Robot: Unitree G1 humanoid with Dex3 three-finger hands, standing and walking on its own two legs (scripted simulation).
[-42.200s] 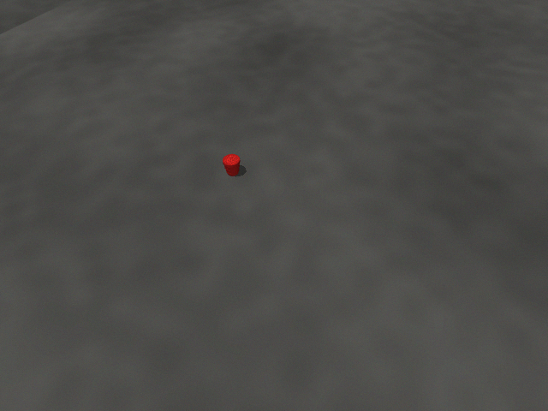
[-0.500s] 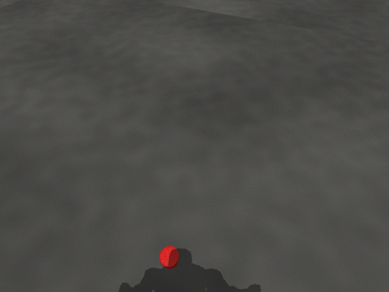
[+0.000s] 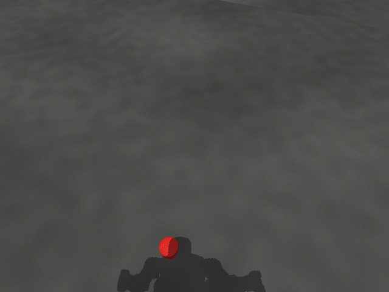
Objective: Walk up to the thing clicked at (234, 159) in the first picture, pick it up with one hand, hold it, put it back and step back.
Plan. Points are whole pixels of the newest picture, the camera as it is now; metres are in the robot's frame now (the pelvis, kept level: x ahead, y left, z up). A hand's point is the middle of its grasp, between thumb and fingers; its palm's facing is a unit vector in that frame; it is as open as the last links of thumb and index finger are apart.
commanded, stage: step back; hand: left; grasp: from above
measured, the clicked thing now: (169, 249) +0.40 +0.16 -0.73
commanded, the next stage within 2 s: none
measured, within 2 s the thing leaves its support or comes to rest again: neither
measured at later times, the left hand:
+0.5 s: hand out of the picture +0.04 +0.31 -0.18, palm faces -0.09 -0.93 -0.35, open 7.3 cm
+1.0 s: hand out of the picture -0.08 +0.31 -0.15, palm faces -0.04 -0.92 -0.40, open 7.4 cm
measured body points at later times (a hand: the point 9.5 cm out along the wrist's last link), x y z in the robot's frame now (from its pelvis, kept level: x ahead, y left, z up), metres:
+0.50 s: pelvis -0.08 +0.06 -0.01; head -0.01 +0.08 +0.43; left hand +0.05 +0.36 -0.15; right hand -0.01 -0.25 -0.13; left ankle -0.04 +0.13 -0.74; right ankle -0.12 -0.07 -0.69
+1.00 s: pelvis -0.22 +0.06 -0.02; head -0.15 +0.05 +0.43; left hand -0.08 +0.36 -0.12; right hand -0.14 -0.27 -0.14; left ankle -0.24 +0.18 -0.72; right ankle -0.16 -0.06 -0.74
